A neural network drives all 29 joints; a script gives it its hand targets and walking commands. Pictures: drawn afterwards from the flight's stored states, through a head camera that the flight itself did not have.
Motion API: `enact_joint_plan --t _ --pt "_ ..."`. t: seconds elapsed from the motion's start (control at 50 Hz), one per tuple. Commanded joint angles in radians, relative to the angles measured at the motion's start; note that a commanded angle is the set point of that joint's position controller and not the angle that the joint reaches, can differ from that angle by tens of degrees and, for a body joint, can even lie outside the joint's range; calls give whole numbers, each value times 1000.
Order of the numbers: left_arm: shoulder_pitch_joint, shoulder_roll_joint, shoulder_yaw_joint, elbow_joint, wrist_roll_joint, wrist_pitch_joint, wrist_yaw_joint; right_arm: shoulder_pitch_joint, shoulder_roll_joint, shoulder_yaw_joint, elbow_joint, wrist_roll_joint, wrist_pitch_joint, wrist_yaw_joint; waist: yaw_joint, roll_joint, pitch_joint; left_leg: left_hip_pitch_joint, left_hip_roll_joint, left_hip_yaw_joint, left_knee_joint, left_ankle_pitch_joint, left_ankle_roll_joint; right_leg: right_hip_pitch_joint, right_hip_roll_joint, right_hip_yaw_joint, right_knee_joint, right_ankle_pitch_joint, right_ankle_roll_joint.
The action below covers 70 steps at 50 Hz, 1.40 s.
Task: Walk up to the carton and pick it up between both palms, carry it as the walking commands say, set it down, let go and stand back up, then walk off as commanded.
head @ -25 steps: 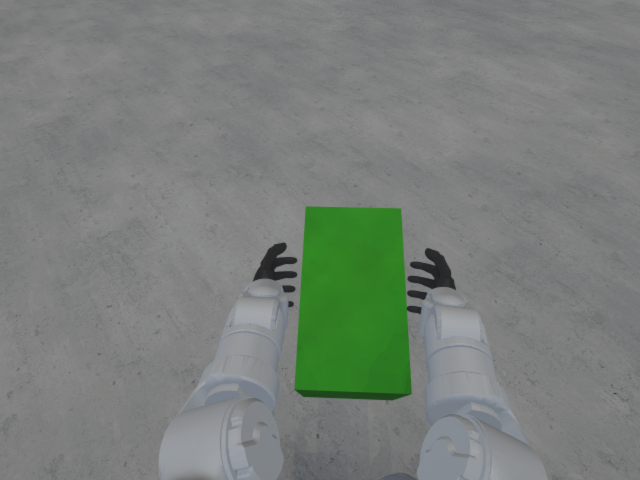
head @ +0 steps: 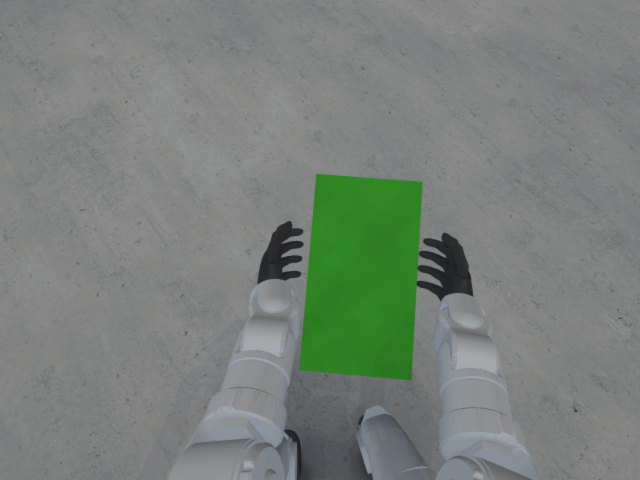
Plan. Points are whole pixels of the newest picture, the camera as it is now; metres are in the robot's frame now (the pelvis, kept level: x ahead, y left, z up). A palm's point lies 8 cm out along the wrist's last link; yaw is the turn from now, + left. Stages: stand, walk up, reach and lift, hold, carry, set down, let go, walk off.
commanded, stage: set down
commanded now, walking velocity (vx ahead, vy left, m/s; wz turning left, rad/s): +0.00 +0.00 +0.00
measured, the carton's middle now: (357, 274) +0.40 -0.11 -0.15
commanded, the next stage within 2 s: none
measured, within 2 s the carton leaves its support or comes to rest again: neither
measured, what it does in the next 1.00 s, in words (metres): lowers itself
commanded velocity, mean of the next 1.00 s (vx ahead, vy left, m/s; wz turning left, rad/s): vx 0.00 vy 0.00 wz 0.00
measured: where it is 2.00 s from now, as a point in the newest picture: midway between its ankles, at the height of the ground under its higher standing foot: outside the picture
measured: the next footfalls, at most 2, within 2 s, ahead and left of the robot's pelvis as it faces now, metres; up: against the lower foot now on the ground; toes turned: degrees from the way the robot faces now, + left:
none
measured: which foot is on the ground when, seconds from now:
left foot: down 0.00-1.00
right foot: down 0.00-1.00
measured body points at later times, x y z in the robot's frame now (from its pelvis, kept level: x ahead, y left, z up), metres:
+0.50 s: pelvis -0.03 -0.03 -0.08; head +0.17 -0.05 +0.33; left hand +0.41 +0.01 -0.15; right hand +0.35 -0.22 -0.15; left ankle +0.05 +0.10 -0.69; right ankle +0.05 -0.16 -0.69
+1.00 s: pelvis -0.04 -0.01 -0.15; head +0.20 -0.02 +0.23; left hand +0.44 +0.01 -0.22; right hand +0.38 -0.22 -0.23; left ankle +0.05 +0.10 -0.69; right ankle +0.05 -0.16 -0.69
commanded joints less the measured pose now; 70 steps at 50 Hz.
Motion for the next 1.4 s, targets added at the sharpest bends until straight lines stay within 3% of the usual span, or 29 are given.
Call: enact_joint_plan --t 0.0,0.18,0.42,0.62,0.94,1.38 --pt "-415 -877 -450 59 -61 -57 -236 -476 798 511 73 92 -34 220 -27 4 -702 336 -57 -9 -36 317 -37 198 124 -108 11 347 -47" --pt "-471 -830 -424 81 -55 -61 -267 -502 886 533 112 101 -29 163 1 -30 -746 69 -93 46 92 187 -20 184 127 -89 82 318 -15" --pt "-630 -820 -378 157 -67 -48 -269 -692 857 542 106 110 -33 119 6 -17 -785 -153 -118 83 255 -3 -22 62 138 -112 216 141 -9" --pt "-759 -856 -372 197 -104 -21 -231 -876 814 541 111 145 -14 146 -11 9 -879 -190 -126 89 342 -50 -45 -100 149 -164 353 84 -20" --pt "-883 -878 -319 227 -116 40 -212 -997 730 447 151 144 34 207 -43 68 -961 -239 -133 101 468 -16 -75 -331 152 -201 516 105 -29" --pt "-1028 -792 -295 242 -145 44 -226 -1136 687 429 145 163 48 196 -41 52 -1041 -469 -142 138 647 -26 -72 -428 152 -209 668 140 -2"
